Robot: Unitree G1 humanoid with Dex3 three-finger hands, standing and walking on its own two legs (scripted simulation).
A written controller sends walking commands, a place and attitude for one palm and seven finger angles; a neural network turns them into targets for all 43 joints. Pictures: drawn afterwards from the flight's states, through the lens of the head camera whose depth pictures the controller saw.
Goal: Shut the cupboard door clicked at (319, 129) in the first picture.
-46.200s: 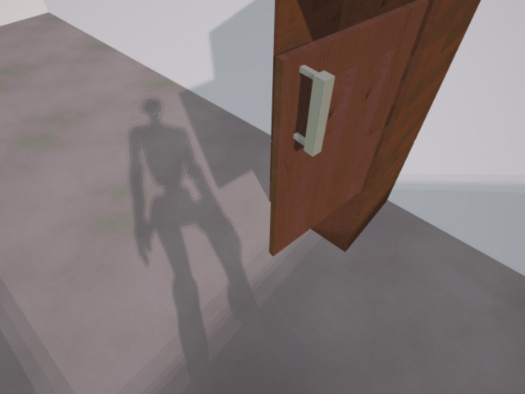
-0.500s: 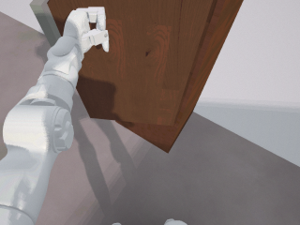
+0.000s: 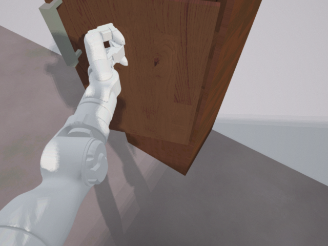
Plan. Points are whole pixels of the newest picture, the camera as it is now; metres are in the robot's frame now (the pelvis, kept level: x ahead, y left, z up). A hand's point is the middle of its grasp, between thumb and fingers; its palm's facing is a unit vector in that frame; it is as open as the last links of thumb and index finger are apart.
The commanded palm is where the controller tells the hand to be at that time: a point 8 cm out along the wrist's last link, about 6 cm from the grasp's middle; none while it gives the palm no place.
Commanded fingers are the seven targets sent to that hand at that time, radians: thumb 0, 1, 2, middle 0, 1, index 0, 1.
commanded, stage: pull the fist back off the door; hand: left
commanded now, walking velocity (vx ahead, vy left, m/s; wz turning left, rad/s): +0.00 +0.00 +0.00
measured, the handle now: (65, 34) +0.62 +0.18 +0.17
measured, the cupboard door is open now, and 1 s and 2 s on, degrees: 19 19 19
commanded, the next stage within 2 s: draw the hand back to the body in 0.52 s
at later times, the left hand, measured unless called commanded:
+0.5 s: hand (125, 69) +0.46 +0.03 +0.18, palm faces +0.15 -0.99 +0.00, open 3.1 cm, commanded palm +0.43 +0.09 +0.18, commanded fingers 0.00 0.90 0.90 -1.30 -1.50 -1.30 -1.50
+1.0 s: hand (78, 100) +0.39 +0.12 +0.17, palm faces +0.21 -0.98 +0.03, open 3.1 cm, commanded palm +0.34 +0.16 +0.19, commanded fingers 0.00 0.90 0.90 -1.30 -1.50 -1.30 -1.50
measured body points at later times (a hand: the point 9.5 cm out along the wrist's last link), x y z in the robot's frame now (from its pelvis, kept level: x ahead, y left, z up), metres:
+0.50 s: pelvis -0.01 -0.01 +0.01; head +0.02 -0.03 +0.46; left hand +0.44 +0.09 +0.19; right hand +0.06 -0.27 -0.12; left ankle -0.01 +0.12 -0.71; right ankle -0.04 -0.09 -0.71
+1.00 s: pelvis +0.00 +0.00 +0.02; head -0.01 -0.01 +0.47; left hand +0.38 +0.18 +0.17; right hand +0.08 -0.25 -0.10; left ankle -0.01 +0.12 -0.71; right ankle -0.04 -0.09 -0.71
